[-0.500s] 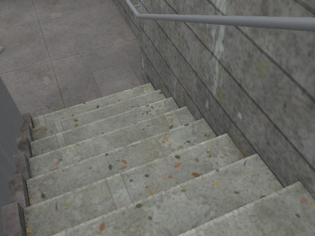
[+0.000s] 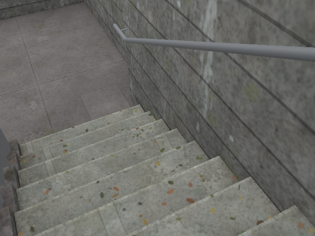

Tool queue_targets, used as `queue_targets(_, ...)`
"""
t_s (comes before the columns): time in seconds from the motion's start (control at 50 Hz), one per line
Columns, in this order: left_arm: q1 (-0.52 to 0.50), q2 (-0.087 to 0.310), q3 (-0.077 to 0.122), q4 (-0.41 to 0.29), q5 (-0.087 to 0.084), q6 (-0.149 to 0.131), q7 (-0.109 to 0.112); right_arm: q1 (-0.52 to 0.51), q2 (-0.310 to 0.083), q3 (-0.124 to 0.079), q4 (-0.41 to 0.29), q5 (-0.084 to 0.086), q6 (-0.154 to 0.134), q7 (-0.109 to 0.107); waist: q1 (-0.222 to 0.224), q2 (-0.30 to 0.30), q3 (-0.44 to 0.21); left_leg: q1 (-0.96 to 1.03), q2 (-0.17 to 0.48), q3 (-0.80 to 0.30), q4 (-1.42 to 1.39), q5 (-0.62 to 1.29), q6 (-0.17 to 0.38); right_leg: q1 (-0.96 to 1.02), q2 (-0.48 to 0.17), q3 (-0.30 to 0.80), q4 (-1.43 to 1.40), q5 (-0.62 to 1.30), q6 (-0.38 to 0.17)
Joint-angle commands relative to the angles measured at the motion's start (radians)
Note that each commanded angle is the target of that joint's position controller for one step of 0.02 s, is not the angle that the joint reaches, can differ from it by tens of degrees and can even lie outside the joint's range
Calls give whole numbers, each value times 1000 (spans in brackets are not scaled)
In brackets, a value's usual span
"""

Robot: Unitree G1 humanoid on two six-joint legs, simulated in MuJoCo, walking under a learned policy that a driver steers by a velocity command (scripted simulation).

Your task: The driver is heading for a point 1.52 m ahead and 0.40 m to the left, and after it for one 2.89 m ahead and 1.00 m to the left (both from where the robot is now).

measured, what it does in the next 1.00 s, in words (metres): shifts its weight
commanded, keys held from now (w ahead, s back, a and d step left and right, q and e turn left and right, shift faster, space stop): no key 1.00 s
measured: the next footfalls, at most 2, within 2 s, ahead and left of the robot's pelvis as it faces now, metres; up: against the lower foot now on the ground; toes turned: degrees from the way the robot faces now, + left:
left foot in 1.80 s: -0.02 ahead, +0.17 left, +0.00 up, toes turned +5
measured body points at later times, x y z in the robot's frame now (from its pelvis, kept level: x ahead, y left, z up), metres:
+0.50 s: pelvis -0.05 +0.00 +0.00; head -0.04 +0.00 +0.45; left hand -0.04 +0.23 -0.15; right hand -0.04 -0.23 -0.16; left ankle -0.05 +0.15 -0.74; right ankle -0.06 -0.08 -0.74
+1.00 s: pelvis -0.06 +0.01 +0.00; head -0.06 +0.02 +0.45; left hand -0.09 +0.22 -0.16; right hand -0.09 -0.22 -0.15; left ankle -0.05 +0.15 -0.74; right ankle -0.06 -0.08 -0.74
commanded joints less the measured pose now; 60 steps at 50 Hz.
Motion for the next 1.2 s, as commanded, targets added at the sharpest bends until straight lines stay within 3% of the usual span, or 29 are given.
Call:
queue_targets(0.02,100,61,6,17,5,-3,0,50,-78,-17,3,-1,6,-6,7,-14,-6,62,20,-23,-69,153,122,4,-56,-12,-62,673,-16)
queue_targets(0.06,109,57,1,31,0,11,6,47,-65,-15,2,-5,11,-8,1,-23,4,74,20,-10,-50,81,122,-19,-72,-11,-76,659,-31)
queue_targets(0.08,101,57,5,26,2,-2,16,-22,-78,-24,-6,17,12,-5,63,-74,-15,-36,33,-47,84,-44,111,43,-155,76,-38,586,-99)
queue_targets(0.1,130,75,9,36,10,-13,18,-53,-104,-31,-23,18,18,-5,87,-68,-13,-95,53,-89,201,-110,110,4,-223,151,-33,576,-163)
queue_targets(0.12,117,96,15,41,28,-23,14,-46,-111,-33,-21,17,24,-11,76,-57,-9,-123,61,-127,322,-171,115,-64,-285,207,-57,587,-214)
queue_targets(0.14,27,98,7,13,30,-15,-1,51,-88,-20,-8,-8,34,-18,10,-86,3,26,37,-63,357,-280,122,-247,-269,159,-138,628,-226)
queue_targets(0.16,-58,104,8,-10,29,-15,-12,106,-82,-18,20,-25,44,-28,-16,-89,36,94,35,-45,416,-266,118,-359,-250,139,-139,574,-222)
queue_targets(0.2,-119,94,7,-24,1,-13,-24,178,-61,-10,52,-32,49,-41,-32,-55,72,99,36,-16,397,-218,114,-389,-202,96,-61,559,-183)
queue_targets(0.22,-124,57,-6,-28,-10,-16,-27,169,-69,4,38,-46,49,-40,-33,-1,84,141,66,-45,179,-82,131,-385,-160,83,-48,581,-113)
queue_targets(0.24,-41,56,-2,-1,-12,-14,-26,119,-99,4,32,-35,50,-40,8,91,96,111,78,-77,21,224,140,-314,-55,1,20,514,-35)
queue_targets(0.26,62,81,8,24,-20,-9,-26,108,-129,3,34,-13,47,-34,64,140,80,69,73,-114,-42,351,151,-205,-1,-26,44,424,15)
queue_targets(0.28,91,62,6,35,-21,1,-13,89,-143,1,34,3,38,-27,75,119,69,47,83,-123,-65,375,156,-139,-9,-12,29,405,28)
queue_targets(0.3,84,42,0,34,-15,9,-8,78,-141,3,38,2,32,-19,79,114,48,46,86,-127,-78,351,168,-97,-24,1,3,429,24)
queue_targets(0.32,93,32,-3,39,-13,24,-2,69,-138,1,44,1,27,-12,75,105,38,3,91,-146,-117,204,177,-28,-22,-2,-37,396,22)
queue_targets(0.34,45,46,-1,21,-25,30,-1,72,-129,6,42,-3,26,-3,59,69,39,17,82,-139,-153,101,159,-6,-27,12,-59,354,23)
queue_targets(0.36,35,40,0,19,-21,37,-3,70,-113,10,45,-4,28,1,61,64,30,43,77,-129,-156,69,149,5,-35,22,-91,351,16)
queue_targets(0.38,36,47,1,22,-18,40,-6,65,-112,10,45,0,32,0,60,67,40,58,63,-116,-164,32,141,-4,-38,23,-115,345,14)
queue_targets(0.46,39,76,10,27,-9,30,-14,79,-101,20,56,-11,40,-15,47,30,69,88,49,-99,-218,-83,127,-52,-42,27,-214,230,10)
queue_targets(0.5,46,76,12,30,-6,26,-16,83,-105,22,59,-12,42,-18,48,18,75,95,30,-68,-200,-117,122,-81,-51,44,-262,159,11)
queue_targets(0.56,39,79,13,36,2,22,-12,114,-70,31,55,-24,40,-15,35,-28,63,124,28,-48,-137,-102,112,-127,-67,68,-311,122,-5)
queue_targets(0.66,17,80,14,26,4,29,-2,148,-79,36,60,-20,31,-13,34,2,103,94,33,-44,-78,-155,122,-202,-75,65,-326,-17,-32)
queue_targets(0.72,25,72,17,24,7,40,-2,157,-76,43,51,-19,32,-9,41,-9,121,81,26,-38,-49,-187,120,-234,-57,41,-332,-85,-26)
queue_targets(0.78,39,67,17,20,4,44,-1,180,-64,51,52,-22,27,-8,43,37,133,56,27,-46,-66,-193,124,-235,-44,21,-297,-62,-27)
queue_targets(0.84,82,49,10,17,6,45,0,158,-102,44,34,-13,14,-4,75,86,146,-24,43,-89,-176,-207,133,-144,-13,4,-260,-8,-7)
queue_targets(0.86,91,64,16,18,-4,48,-1,157,-98,45,27,-17,7,-4,81,84,134,-39,46,-92,-188,-218,136,-107,-7,-1,-249,25,-4)
queue_targets(0.9,101,52,12,16,2,51,3,163,-96,42,26,-8,1,-3,82,75,128,-46,48,-90,-191,-205,135,-75,-16,14,-254,70,-2)
queue_targets(1.06,101,42,7,11,2,44,-6,202,-73,41,29,-7,-1,-6,62,48,74,26,40,-72,-165,-106,135,-63,-31,26,-255,230,-12)
queue_targets(1.2,126,42,2,19,2,45,-3,182,-81,38,18,-5,-1,-4,67,29,69,28,42,-72,-167,-87,138,-52,-34,26,-252,266,-11)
